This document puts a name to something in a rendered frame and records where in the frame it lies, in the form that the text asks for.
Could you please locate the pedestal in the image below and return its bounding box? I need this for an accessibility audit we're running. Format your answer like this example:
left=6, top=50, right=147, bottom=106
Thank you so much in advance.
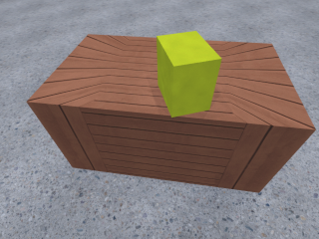
left=27, top=34, right=316, bottom=193

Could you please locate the carton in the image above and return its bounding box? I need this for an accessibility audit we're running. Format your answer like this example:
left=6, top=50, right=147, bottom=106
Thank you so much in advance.
left=157, top=31, right=222, bottom=118

